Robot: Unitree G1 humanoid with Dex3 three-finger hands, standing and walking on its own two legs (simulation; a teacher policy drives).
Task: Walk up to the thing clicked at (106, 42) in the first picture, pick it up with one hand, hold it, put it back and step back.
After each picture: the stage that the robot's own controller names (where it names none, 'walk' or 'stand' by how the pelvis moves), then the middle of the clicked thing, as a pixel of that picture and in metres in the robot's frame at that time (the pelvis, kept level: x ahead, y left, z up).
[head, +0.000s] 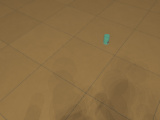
stand; (106, 39) +1.45 -0.26 -0.72
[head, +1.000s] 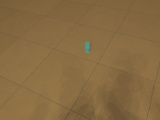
walk; (87, 47) +1.33 +0.08 -0.70
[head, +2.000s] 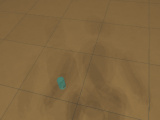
walk; (61, 83) +0.79 +0.29 -0.71
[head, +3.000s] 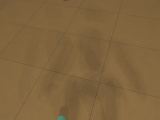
stand; out of the picture +0.43 +0.22 -0.71
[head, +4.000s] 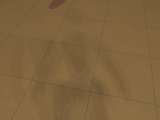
stand; out of the picture +0.37 +0.21 -0.72
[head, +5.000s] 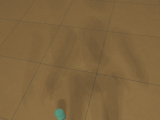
walk; (60, 115) +0.43 +0.28 -0.71
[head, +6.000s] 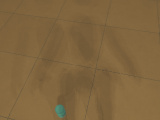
stand; (60, 111) +0.43 +0.22 -0.69
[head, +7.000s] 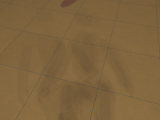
stand; out of the picture +0.42 +0.19 -0.72
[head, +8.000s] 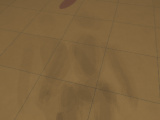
stand; out of the picture +0.44 +0.21 -0.73
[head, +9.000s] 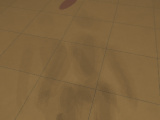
stand; out of the picture +0.43 +0.21 -0.73
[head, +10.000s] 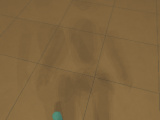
go down; (57, 118) +0.43 +0.20 -0.72
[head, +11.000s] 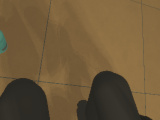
go down; out of the picture +0.50 +0.28 -0.29
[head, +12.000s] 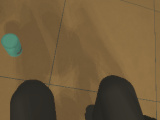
close in; (12, 45) +0.49 +0.27 -0.30
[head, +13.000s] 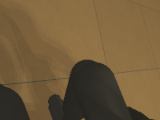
close in; out of the picture +0.47 +0.32 -0.23
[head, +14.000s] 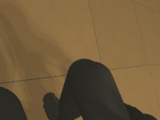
close; out of the picture +0.46 +0.33 -0.23
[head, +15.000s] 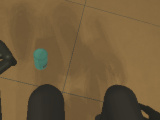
lift; (40, 59) +0.49 +0.22 -0.34
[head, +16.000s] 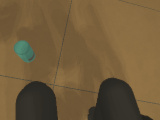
go down; (25, 52) +0.48 +0.23 -0.32
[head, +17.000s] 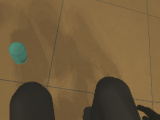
go down; (18, 53) +0.49 +0.24 -0.30
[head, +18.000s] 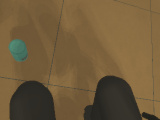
go down; (19, 51) +0.48 +0.24 -0.30
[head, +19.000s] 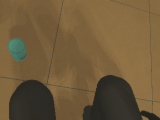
close in; (18, 50) +0.48 +0.24 -0.30
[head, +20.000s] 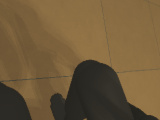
close in; out of the picture +0.46 +0.29 -0.23
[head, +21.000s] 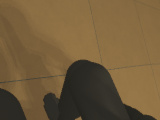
lift; out of the picture +0.46 +0.30 -0.23
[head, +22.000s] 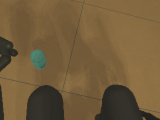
hold; (38, 60) +0.49 +0.22 -0.34
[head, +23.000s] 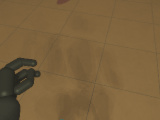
hold; out of the picture +0.44 +0.16 -0.67
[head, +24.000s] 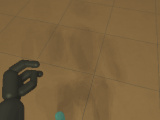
hold; (60, 118) +0.43 +0.17 -0.67
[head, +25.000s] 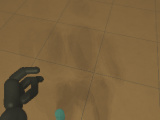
stand; (60, 115) +0.44 +0.17 -0.66
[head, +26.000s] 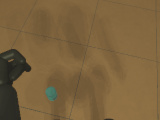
crouch; (51, 93) +0.45 +0.18 -0.56
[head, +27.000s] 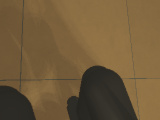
lower; out of the picture +0.48 +0.26 -0.26
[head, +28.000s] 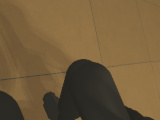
lower; out of the picture +0.46 +0.30 -0.23
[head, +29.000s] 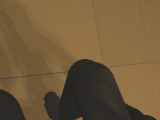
lower; out of the picture +0.46 +0.30 -0.23
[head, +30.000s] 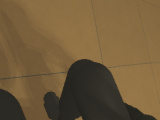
lower; out of the picture +0.46 +0.30 -0.23
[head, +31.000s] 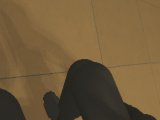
lower; out of the picture +0.46 +0.30 -0.24
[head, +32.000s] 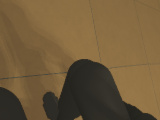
open; out of the picture +0.46 +0.29 -0.23
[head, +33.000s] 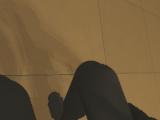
stand; out of the picture +0.41 +0.22 -0.27
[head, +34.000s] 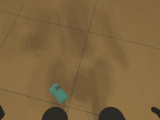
walk; (58, 93) +0.40 +0.14 -0.54
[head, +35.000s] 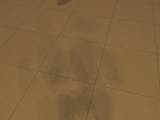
stand; out of the picture +0.36 +0.11 -0.69
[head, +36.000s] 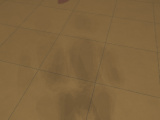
stand; out of the picture +0.36 +0.11 -0.69
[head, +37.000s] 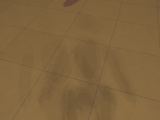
stand; out of the picture +0.37 +0.11 -0.72
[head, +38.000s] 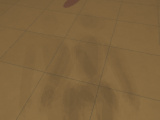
stand; out of the picture +0.37 +0.12 -0.75
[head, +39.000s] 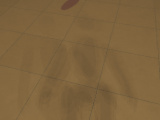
stand; out of the picture +0.34 +0.12 -0.75
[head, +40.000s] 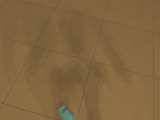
walk; (65, 114) +0.38 +0.09 -0.74
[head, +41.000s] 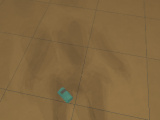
walk; (65, 95) +0.54 +0.16 -0.72
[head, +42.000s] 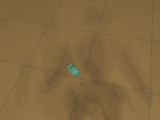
walk; (73, 70) +0.81 +0.17 -0.73
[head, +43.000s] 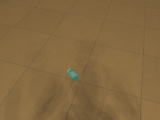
stand; (72, 74) +0.97 +0.13 -0.73
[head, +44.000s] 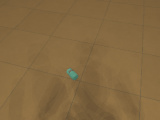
stand; (72, 74) +0.98 +0.14 -0.75
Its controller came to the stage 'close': yes
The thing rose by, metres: 0.01
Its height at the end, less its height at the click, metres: -0.02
